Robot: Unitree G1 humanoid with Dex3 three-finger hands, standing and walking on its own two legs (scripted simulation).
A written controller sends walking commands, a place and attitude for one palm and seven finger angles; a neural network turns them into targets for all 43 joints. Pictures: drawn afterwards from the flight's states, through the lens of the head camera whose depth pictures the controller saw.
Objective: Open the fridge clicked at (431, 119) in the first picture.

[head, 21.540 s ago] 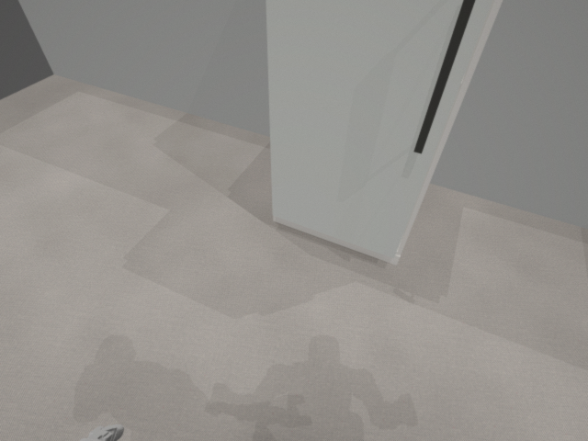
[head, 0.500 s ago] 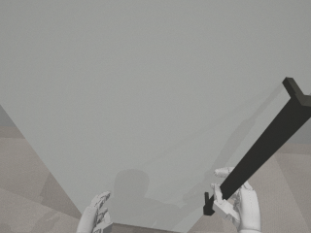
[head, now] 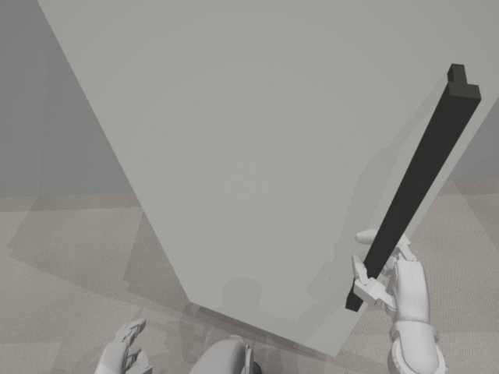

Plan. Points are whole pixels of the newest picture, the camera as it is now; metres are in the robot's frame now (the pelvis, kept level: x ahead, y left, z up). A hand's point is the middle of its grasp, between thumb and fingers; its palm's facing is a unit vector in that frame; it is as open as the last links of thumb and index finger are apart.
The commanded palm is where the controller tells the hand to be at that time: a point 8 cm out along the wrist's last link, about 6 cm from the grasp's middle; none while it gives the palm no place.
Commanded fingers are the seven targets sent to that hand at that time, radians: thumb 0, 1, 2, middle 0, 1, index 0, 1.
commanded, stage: walk backward, drawing the door open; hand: right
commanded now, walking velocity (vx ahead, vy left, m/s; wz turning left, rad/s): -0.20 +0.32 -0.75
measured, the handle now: (386, 228) +0.32 -0.14 +0.11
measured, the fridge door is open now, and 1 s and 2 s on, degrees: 21 50 61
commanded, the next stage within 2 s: stop walking and hold the door back in 1.46 s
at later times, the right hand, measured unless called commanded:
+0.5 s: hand out of the picture +0.13 -0.04 +0.06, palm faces +0.23 +0.97 -0.12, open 6.1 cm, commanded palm +0.08 -0.08 +0.04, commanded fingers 0.00 -0.90 -0.90 0.45 1.40 0.45 1.40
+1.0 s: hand out of the picture +0.07 +0.03 +0.05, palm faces +0.60 +0.79 -0.13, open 6.1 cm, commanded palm +0.01 +0.01 +0.04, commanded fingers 0.00 -0.90 -0.90 0.45 1.40 0.45 1.40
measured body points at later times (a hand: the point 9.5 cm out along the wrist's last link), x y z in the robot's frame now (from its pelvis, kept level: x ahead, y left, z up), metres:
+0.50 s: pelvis -0.10 +0.13 +0.02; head -0.03 +0.11 +0.46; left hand +0.13 +0.31 -0.08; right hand +0.11 -0.09 +0.07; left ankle -0.10 +0.23 -0.72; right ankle -0.16 +0.04 -0.65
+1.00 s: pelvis -0.10 +0.31 -0.02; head -0.05 +0.26 +0.42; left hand +0.17 +0.41 -0.12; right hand +0.03 +0.00 +0.06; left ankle +0.01 +0.47 -0.73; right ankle -0.19 +0.15 -0.68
